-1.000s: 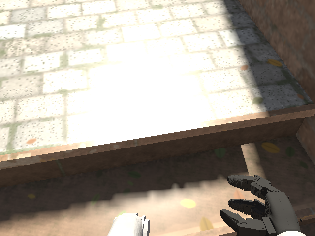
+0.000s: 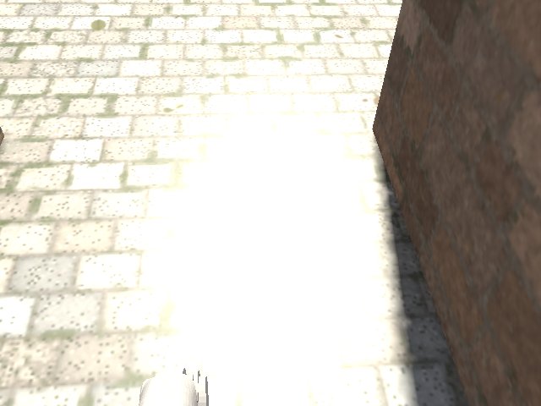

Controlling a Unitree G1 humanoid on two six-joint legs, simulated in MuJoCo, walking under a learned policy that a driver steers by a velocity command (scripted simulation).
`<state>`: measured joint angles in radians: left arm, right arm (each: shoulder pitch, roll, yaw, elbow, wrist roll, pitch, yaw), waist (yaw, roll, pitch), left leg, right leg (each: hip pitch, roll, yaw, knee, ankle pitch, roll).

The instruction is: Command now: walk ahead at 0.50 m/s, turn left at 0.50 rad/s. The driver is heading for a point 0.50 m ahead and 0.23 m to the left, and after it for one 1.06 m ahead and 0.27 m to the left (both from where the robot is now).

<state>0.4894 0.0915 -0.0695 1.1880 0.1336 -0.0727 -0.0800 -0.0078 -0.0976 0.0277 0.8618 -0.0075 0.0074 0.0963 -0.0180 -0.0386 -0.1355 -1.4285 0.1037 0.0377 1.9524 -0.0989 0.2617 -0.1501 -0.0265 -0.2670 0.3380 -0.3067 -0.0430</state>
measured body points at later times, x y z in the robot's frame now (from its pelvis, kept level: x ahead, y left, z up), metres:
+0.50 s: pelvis +0.25 +0.01 +0.16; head +0.25 +0.01 +0.61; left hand +0.38 +0.26 +0.06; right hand +0.29 -0.20 +0.01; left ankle +0.19 +0.10 -0.57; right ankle +0.45 -0.12 -0.47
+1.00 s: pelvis +0.46 +0.02 +0.17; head +0.45 +0.03 +0.62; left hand +0.33 +0.24 +0.04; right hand +0.75 -0.07 +0.09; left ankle +0.53 +0.23 -0.49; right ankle +0.47 -0.12 -0.57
